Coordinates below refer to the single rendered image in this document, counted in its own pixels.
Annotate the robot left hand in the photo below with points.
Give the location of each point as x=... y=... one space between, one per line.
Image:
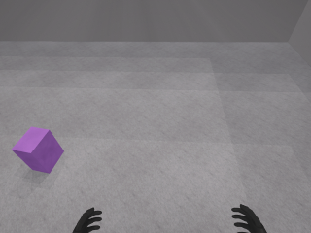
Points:
x=86 y=220

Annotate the robot right hand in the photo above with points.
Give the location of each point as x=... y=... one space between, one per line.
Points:
x=254 y=225

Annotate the carton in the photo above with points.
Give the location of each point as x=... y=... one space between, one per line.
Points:
x=39 y=149

